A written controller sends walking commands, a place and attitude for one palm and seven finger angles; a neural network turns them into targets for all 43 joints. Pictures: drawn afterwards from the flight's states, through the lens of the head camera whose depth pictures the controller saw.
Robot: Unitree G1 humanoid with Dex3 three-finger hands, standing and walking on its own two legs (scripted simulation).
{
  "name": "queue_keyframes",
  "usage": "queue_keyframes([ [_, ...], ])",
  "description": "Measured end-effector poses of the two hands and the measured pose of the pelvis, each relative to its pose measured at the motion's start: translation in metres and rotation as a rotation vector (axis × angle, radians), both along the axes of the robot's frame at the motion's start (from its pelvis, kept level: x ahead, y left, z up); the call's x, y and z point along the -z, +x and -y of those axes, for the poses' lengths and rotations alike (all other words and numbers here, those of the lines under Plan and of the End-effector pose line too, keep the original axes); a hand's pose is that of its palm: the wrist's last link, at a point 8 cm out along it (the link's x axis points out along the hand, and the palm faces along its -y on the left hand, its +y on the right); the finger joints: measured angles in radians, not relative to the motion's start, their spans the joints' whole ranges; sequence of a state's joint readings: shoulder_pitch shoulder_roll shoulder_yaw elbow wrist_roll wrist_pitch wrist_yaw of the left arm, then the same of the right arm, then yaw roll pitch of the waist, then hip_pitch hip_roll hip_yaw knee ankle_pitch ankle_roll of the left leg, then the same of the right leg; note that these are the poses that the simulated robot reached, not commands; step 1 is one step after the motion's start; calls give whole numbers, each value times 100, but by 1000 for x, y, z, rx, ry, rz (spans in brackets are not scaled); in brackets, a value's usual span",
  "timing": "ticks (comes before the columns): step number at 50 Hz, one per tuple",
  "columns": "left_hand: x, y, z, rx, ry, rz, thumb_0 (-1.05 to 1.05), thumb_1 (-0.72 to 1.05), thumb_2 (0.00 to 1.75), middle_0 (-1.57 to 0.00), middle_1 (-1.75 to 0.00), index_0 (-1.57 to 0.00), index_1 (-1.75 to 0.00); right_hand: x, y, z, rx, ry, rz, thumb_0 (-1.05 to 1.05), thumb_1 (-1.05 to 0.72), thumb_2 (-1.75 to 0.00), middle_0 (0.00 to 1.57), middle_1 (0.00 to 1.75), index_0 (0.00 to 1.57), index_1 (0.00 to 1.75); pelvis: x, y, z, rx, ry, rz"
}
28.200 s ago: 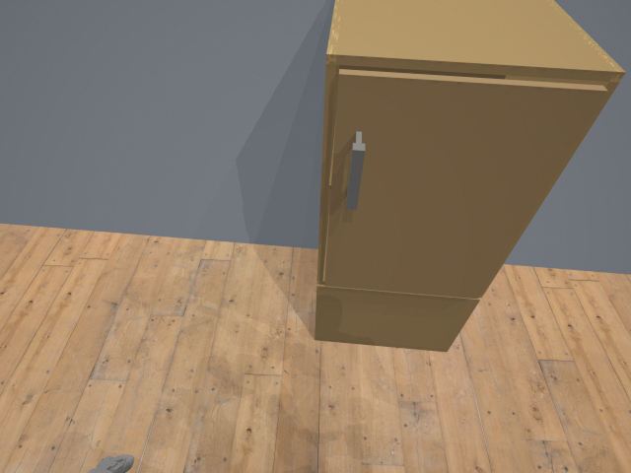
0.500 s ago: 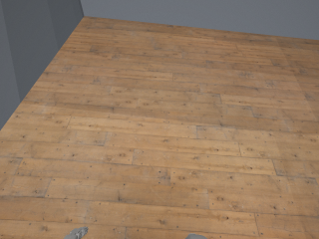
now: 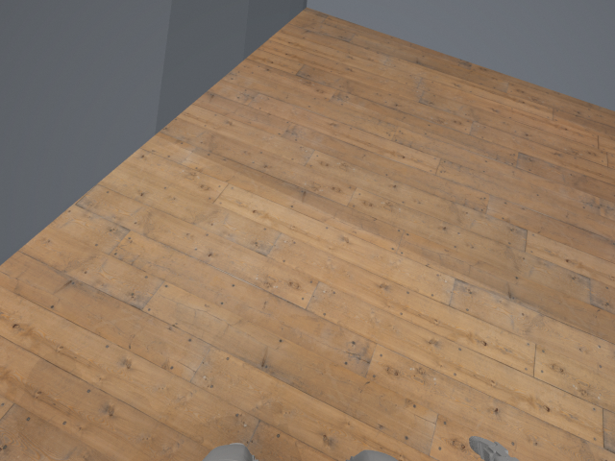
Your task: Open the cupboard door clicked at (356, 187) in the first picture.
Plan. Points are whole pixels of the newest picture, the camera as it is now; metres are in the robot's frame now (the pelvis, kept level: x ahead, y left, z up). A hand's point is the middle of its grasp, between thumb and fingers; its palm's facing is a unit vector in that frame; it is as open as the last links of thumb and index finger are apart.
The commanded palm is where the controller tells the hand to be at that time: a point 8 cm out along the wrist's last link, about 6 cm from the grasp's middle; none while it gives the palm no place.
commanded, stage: turn to face it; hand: left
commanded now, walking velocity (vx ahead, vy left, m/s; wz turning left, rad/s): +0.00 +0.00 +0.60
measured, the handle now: out of the picture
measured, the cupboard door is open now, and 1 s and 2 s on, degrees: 38 38 38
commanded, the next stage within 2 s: none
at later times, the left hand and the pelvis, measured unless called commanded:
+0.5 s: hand out of the picture +0.03 +0.16 -0.15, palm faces +0.31 -0.92 -0.23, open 7.4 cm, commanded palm none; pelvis +0.02 -0.05 +0.02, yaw +19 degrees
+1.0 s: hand out of the picture +0.03 +0.19 -0.14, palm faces +0.57 -0.76 -0.31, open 7.4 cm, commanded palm none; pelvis +0.05 -0.06 +0.00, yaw +36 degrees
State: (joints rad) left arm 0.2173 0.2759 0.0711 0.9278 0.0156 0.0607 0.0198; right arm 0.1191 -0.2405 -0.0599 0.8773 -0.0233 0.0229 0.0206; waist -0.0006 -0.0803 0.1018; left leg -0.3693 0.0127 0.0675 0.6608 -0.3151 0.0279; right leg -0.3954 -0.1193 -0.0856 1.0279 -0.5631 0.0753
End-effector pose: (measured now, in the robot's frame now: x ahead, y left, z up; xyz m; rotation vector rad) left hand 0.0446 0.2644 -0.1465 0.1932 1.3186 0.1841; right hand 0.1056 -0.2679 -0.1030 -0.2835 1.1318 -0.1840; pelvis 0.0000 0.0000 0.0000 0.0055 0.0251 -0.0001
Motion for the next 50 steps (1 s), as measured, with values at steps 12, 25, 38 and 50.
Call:
queue_keyframes([
  [12,-33,10,16,-117,54,120,1,91,90,-19,-30,-19,-30,13,27,0,-122,67,-66,0,-90,-90,20,30,21,30,-10,11,29,-144,-15,7],
  [25,-33,-34,64,-280,8,97,1,90,90,-20,-30,-20,-30,7,80,0,-263,75,-104,1,-90,-90,20,30,20,30,-18,24,46,-328,31,4],
  [38,-14,-78,29,-485,8,61,1,90,90,-20,-30,-20,-30,-1,114,-55,-463,13,-64,0,-90,-90,20,30,21,30,-11,28,29,-486,-7,-1],
  [50,-44,-48,48,-545,138,200,1,90,90,-20,-30,-20,-30,33,135,-27,-530,62,-166,0,-90,-90,20,30,21,30,-4,53,65,-627,9,8],
])
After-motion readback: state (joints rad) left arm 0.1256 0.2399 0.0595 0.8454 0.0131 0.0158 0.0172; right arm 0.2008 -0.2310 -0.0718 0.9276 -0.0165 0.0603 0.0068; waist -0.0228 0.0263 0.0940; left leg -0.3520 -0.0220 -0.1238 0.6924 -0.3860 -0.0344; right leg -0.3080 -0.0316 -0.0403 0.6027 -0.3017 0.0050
